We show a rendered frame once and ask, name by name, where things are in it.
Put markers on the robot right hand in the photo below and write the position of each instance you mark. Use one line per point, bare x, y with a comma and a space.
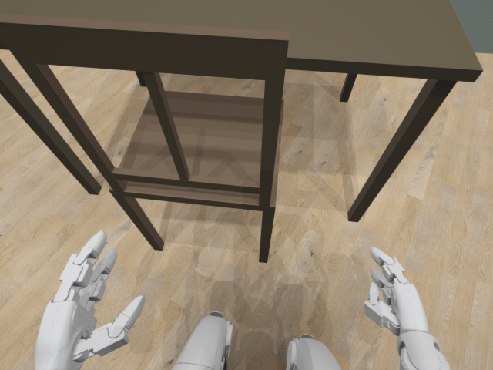
401, 295

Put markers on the right robot forearm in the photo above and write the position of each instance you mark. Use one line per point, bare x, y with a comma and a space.
419, 350

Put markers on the robot thigh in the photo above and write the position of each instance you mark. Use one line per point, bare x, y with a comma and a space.
207, 346
310, 354

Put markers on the chair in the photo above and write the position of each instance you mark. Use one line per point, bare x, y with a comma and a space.
194, 148

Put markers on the right robot thigh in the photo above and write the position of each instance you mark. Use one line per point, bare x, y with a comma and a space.
310, 354

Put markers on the table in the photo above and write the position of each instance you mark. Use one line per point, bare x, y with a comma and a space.
420, 39

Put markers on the left robot thigh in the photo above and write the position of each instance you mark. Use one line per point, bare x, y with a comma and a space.
207, 346

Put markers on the robot left hand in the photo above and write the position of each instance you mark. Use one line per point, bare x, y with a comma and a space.
67, 315

